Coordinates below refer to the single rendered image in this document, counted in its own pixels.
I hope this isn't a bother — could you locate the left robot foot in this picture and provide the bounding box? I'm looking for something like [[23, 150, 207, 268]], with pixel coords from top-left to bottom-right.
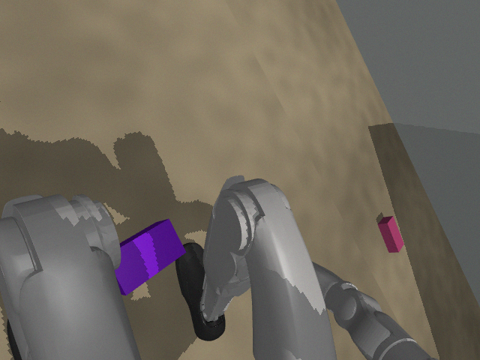
[[7, 319, 22, 360]]

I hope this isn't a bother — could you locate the right robot foot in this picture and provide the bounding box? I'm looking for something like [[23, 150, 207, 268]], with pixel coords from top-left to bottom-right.
[[175, 242, 226, 341]]

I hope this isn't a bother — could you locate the right robot arm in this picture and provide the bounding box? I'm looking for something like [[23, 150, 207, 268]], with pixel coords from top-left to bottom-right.
[[325, 281, 438, 360]]

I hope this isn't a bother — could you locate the right robot hand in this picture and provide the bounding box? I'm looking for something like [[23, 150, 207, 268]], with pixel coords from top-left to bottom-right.
[[312, 262, 344, 301]]

